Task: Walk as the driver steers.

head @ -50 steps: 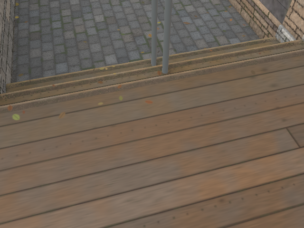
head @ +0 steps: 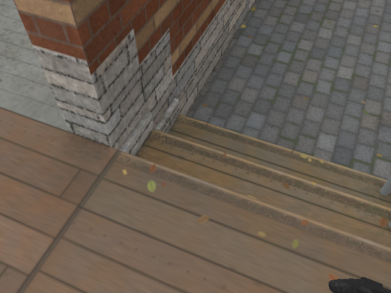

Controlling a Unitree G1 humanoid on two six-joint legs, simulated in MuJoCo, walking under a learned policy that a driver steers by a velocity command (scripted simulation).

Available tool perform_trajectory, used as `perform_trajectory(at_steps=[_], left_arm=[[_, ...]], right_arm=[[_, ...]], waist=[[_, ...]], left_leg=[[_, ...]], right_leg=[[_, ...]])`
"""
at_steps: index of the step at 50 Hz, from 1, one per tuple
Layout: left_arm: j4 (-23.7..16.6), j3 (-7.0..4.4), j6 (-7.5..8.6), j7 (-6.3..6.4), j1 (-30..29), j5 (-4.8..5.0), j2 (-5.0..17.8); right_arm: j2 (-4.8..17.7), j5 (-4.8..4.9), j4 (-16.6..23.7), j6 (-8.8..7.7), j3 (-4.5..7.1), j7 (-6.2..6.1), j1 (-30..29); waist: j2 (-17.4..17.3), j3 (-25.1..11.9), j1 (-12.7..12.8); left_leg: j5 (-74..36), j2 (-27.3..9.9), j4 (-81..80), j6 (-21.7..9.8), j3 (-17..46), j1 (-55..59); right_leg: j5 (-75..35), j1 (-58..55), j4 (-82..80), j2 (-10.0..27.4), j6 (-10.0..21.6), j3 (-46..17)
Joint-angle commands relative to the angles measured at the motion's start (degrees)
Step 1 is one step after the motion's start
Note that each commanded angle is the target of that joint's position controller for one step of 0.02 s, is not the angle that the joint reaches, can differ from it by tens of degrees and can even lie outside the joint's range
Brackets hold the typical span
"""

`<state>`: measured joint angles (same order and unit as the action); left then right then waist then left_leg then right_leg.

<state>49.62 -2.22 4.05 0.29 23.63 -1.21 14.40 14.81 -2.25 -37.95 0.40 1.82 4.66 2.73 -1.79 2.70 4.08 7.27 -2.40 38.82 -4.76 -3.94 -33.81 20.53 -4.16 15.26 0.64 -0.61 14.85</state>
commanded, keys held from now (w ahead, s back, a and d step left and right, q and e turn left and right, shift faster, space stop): w+q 0.20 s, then w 0.12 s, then w+e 0.04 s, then no key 0.64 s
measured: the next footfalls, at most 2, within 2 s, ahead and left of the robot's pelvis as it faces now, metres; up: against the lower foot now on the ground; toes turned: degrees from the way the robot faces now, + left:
left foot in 0.06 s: +0.19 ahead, +0.09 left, +0.00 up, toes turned +6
right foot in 0.58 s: +0.49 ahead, -0.02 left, +0.00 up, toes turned +11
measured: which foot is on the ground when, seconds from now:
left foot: up 0.00-0.04, down 0.06-0.60, up 0.62-0.94, down 0.96-1.00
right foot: down 0.00-0.08, up 0.10-0.56, down 0.58-1.00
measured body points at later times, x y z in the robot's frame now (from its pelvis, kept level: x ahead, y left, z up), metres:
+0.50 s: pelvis +0.26 +0.04 +0.00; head +0.29 +0.05 +0.45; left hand +0.39 +0.30 -0.11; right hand +0.31 -0.23 -0.12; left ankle +0.15 +0.08 -0.73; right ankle +0.45 -0.06 -0.69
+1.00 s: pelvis +0.36 +0.04 +0.00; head +0.36 +0.05 +0.45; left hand +0.38 +0.30 -0.13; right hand +0.47 -0.19 -0.13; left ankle +0.35 +0.16 -0.73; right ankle +0.45 -0.02 -0.73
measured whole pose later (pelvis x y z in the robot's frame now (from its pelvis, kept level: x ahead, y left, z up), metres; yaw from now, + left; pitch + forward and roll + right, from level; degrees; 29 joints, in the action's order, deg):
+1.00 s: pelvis +0.36 +0.04 +0.00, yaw +12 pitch -1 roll +0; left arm 49.5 -0.1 -1.0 0.1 15.0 -0.7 12.2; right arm 11.9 -1.3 -53.5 1.1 0.5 -1.8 14.7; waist 0.4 0.6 0.7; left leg 13.9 0.3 28.4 -0.6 1.9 -13.0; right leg 7.2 17.0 24.7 -2.5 3.0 3.1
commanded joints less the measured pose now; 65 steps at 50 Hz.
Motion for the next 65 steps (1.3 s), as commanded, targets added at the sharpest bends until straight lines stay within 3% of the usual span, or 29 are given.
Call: perform_trajectory(at_steps=[1,3,4,5,6,7,9,11,13,18,21,24,26,28,29,30,31,32,33,35,39,44,47,48,49,50,54,58,65], left_arm=[[-1.80,-2.53,-0.58,0.84,1.10,-0.12,11.44],[-2.69,-2.51,-1.33,0.94,0.08,0.06,12.11],[-6.39,-1.23,-1.04,0.19,1.18,0.73,7.17],[-9.94,-1.47,-0.68,-0.36,-2.35,-0.07,7.31],[-11.34,-1.83,-0.50,-0.52,-8.66,-0.50,9.10],[-11.33,-1.14,0.09,-0.62,-8.78,0.15,7.55],[-10.13,-1.08,-0.63,-0.57,-6.23,-0.98,7.07],[-8.94,-1.03,-2.60,-0.98,-3.44,-1.81,6.71],[-8.92,-0.84,-3.34,-1.38,-4.60,-1.53,5.59],[-11.06,-0.54,-3.17,-1.88,-14.44,-1.14,4.71],[-12.21,-0.15,-2.68,-1.88,-18.44,-0.87,3.76],[-12.28,0.28,-2.10,-1.70,-19.73,-0.63,2.97],[-11.17,-0.05,-1.60,-1.24,-16.57,-0.82,4.01],[-7.82,-0.69,-0.53,-0.40,-6.64,-1.02,5.53],[-6.05,-1.04,0.50,0.21,-0.40,-1.20,7.66],[-6.44,-2.04,0.61,0.42,4.20,-1.26,13.02],[-5.50,-1.66,-0.22,-0.15,4.35,1.34,10.61],[-6.54,-1.16,-0.64,-0.40,-0.40,2.24,8.11],[-7.34,-0.25,-0.90,-0.25,-5.73,1.72,4.93],[-7.45,1.05,-1.25,0.33,-10.47,0.96,2.30],[-5.72,1.08,-1.12,0.08,-10.74,-0.38,3.80],[-4.35,0.42,-3.46,-0.05,-9.62,-0.24,5.86],[-3.67,0.70,-4.60,0.22,-9.30,0.26,4.81],[-3.47,0.87,-4.58,0.16,-8.56,0.31,3.88],[-3.35,0.92,-4.69,-0.10,-6.61,0.99,2.76],[-1.97,1.02,-4.80,-0.32,-6.75,0.84,2.50],[0.57,0.70,-4.23,-0.20,-5.36,0.15,3.66],[2.55,1.13,-3.87,0.21,-6.13,0.42,2.55],[5.91,1.80,-3.71,0.86,-5.99,0.29,1.91]], right_arm=[[4.23,-0.51,4.11,-0.82,1.35,-0.74,-0.29],[7.36,-1.27,-0.91,-1.66,3.27,-2.06,16.06],[13.99,-1.36,-1.40,-1.53,5.19,-3.06,21.07],[17.61,0.96,0.21,-1.04,6.04,-3.42,20.12],[16.07,1.73,-0.76,-0.62,5.83,-3.97,20.54],[13.21,1.97,-1.80,-0.78,5.07,-4.52,18.30],[9.14,2.26,-1.78,-1.50,3.76,-4.88,13.65],[7.72,2.20,-1.32,-2.64,3.14,-4.58,12.39],[8.22,2.13,-2.53,-3.43,3.22,-4.35,14.38],[7.77,2.25,-5.34,-4.22,2.82,-4.17,20.34],[7.43,2.13,-6.98,-4.40,2.34,-4.67,23.06],[7.02,1.67,-8.15,-3.87,1.79,-5.30,24.05],[7.31,1.42,-8.62,-3.69,1.62,-5.84,23.26],[8.68,1.88,-8.65,-3.71,1.84,-6.33,20.31],[8.11,2.44,-7.69,-4.24,1.64,-6.25,19.89],[3.75,4.14,-7.30,-4.59,0.91,-6.46,27.00],[4.59,4.07,-9.63,-3.80,1.29,-6.75,32.33],[6.31,2.24,-10.75,-2.83,1.62,-6.87,29.27],[5.93,1.27,-10.04,-2.43,1.50,-6.61,24.42],[4.46,0.90,-9.31,-0.92,1.17,-5.93,20.50],[1.48,1.23,-11.50,1.18,0.26,-5.70,21.88],[2.42,1.20,-12.42,2.15,0.05,-6.15,16.35],[2.03,0.59,-13.71,0.96,-0.30,-6.48,16.28],[3.29,0.10,-13.91,0.17,-0.29,-6.73,16.89],[6.15,0.94,-14.05,-0.22,0.34,-6.92,14.10],[3.87,1.58,-14.74,-0.69,-0.15,-6.76,12.99],[2.73,2.16,-16.79,-1.65,-0.24,-6.93,12.57],[1.95,1.98,-18.87,-1.36,-0.05,-6.92,15.02],[1.15,2.14,-22.04,-1.85,-0.05,-6.97,15.19]], waist=[[7.99,-1.61,-3.23],[4.62,-11.12,-10.61],[-6.17,-18.50,-11.03],[-10.40,-22.14,-10.00],[-2.38,-15.75,-11.50],[-0.85,-8.76,-8.91],[0.88,-3.27,-3.54],[-0.09,-4.59,-1.74],[0.13,-4.12,-1.91],[-1.28,-0.64,-5.67],[-0.59,-0.08,-7.01],[-2.09,-0.70,-7.78],[-3.16,-1.26,-6.24],[-2.01,-4.41,-0.77],[1.19,-8.99,1.50],[12.66,-18.32,0.10],[14.62,-25.59,-1.62],[7.96,-19.00,-2.52],[5.20,-12.03,-3.25],[5.59,-5.54,-5.41],[7.76,-7.25,-7.18],[10.01,-4.16,-4.75],[6.30,-0.77,-5.58],[3.62,-0.28,-5.20],[-3.25,2.50,-2.17],[-4.54,2.07,-2.27],[-2.26,0.27,-1.62],[1.19,0.08,-3.03],[2.05,-0.54,-3.08]], left_leg=[[7.95,5.42,-3.52,-3.40,-4.55,6.89],[6.80,7.82,-9.69,-7.04,-1.73,28.47],[15.48,-7.83,-11.71,-12.61,21.01,47.36],[7.31,-18.19,-20.32,-18.42,48.08,53.14],[0.69,-16.08,-20.91,-17.39,39.84,50.36],[-5.20,-14.51,-21.08,-15.91,32.11,42.27],[-13.13,-8.11,-22.99,-11.81,23.46,29.27],[-16.80,-5.70,-24.45,-11.57,20.17,25.11],[-15.86,-4.65,-26.49,-11.39,18.28,23.58],[-16.69,-4.30,-28.74,-8.51,16.06,28.89],[-35.05,-4.48,-24.53,-6.34,13.21,32.13],[-41.48,-3.79,-20.44,-4.47,11.91,33.27],[-45.40,-4.27,-16.31,-3.41,12.97,33.70],[-47.19,-2.74,-5.37,-1.76,12.83,34.03],[-34.40,0.18,4.42,-0.35,11.52,28.21],[3.92,7.71,23.78,1.49,7.61,17.09],[28.24,12.15,31.40,1.90,10.45,13.21],[25.51,9.51,34.17,2.34,12.78,11.40],[23.20,7.80,32.97,2.63,12.03,8.94],[19.49,4.57,24.43,3.59,10.38,11.92],[16.06,4.41,11.55,4.74,6.09,20.36],[11.66,3.57,-1.91,4.27,3.78,23.50],[6.26,1.75,-14.19,2.38,6.19,29.07],[7.09,-2.75,-18.54,1.43,11.82,28.93],[14.15,-5.30,-21.56,-0.19,16.53,19.92],[19.75,-5.85,-25.05,-0.04,17.30,12.13],[13.46,-2.15,-24.28,2.18,13.11,14.13],[8.75,-2.02,-22.47,1.21,12.28,18.70],[5.69,-2.06,-22.92,1.28,11.68,19.85]], right_leg=[[-58.26,-1.33,9.29,15.07,6.22,-2.29],[-53.34,7.31,32.91,13.54,4.27,-0.22],[-21.63,28.02,52.40,8.94,1.33,-0.12],[11.44,43.37,65.90,-1.26,-1.10,-9.00],[6.46,49.29,66.50,1.97,-0.65,-15.86],[1.74,48.59,62.43,4.27,-0.29,-15.72],[-0.06,40.96,53.26,6.81,-0.68,-16.23],[-1.08,36.56,50.82,6.65,-1.55,-15.41],[-4.84,37.16,47.12,6.50,-2.02,-14.56],[-16.88,43.21,34.36,6.72,-1.60,-14.09],[-19.41,41.80,28.34,4.53,-0.49,-12.88],[-19.76,36.44,22.35,0.91,1.21,-11.29],[-17.11,30.85,19.04,-1.17,2.99,-11.57],[-21.22,20.15,10.71,-2.44,4.99,-12.22],[-42.22,7.90,9.58,3.59,6.35,-16.73],[-77.02,-7.84,16.30,21.38,14.96,-32.57],[-83.54,-9.36,13.76,25.91,21.54,-42.73],[-70.33,-1.80,10.38,23.03,20.73,-38.86],[-57.87,4.46,7.46,19.95,18.58,-34.39],[-47.46,15.12,1.89,14.70,14.36,-26.55],[-41.54,21.01,0.57,10.40,12.24,-19.95],[-1.13,25.29,-3.73,9.86,11.18,-24.36],[11.27,31.22,-3.97,8.88,6.62,-25.99],[9.73,31.19,-1.66,7.51,4.42,-25.32],[3.60,27.69,0.48,2.58,2.89,-20.39],[-4.20,17.85,3.40,1.46,2.38,-18.61],[-8.93,13.47,3.99,3.52,3.13,-20.05],[-8.36,16.74,2.51,3.77,2.97,-20.35],[-11.67,14.57,2.58,4.17,3.10,-20.69]])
